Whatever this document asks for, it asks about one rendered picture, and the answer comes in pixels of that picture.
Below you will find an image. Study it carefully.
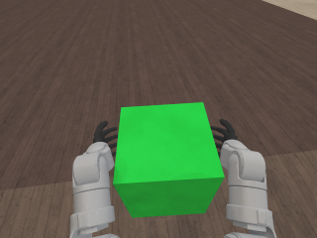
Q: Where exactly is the carton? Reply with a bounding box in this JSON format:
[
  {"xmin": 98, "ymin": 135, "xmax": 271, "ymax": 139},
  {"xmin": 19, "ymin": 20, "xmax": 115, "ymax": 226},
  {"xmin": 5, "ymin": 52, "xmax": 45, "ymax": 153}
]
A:
[{"xmin": 113, "ymin": 102, "xmax": 225, "ymax": 218}]

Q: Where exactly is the right robot hand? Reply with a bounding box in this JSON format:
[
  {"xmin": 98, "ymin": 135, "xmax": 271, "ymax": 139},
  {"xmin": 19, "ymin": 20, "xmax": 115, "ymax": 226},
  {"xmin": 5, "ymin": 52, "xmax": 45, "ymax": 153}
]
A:
[{"xmin": 210, "ymin": 119, "xmax": 238, "ymax": 157}]

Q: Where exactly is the left robot hand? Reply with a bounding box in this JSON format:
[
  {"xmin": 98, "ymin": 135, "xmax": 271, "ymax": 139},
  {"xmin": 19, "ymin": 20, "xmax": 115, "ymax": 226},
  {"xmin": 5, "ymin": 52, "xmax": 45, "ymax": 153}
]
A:
[{"xmin": 93, "ymin": 120, "xmax": 118, "ymax": 157}]

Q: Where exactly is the robot right forearm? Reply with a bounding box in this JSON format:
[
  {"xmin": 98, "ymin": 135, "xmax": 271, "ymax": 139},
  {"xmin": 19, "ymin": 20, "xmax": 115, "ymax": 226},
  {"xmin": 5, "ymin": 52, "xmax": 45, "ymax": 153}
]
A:
[{"xmin": 220, "ymin": 139, "xmax": 277, "ymax": 238}]

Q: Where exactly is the robot left forearm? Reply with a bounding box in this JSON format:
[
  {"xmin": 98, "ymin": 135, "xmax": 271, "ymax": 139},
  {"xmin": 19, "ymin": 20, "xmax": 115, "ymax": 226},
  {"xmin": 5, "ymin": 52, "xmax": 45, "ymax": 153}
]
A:
[{"xmin": 69, "ymin": 142, "xmax": 115, "ymax": 238}]

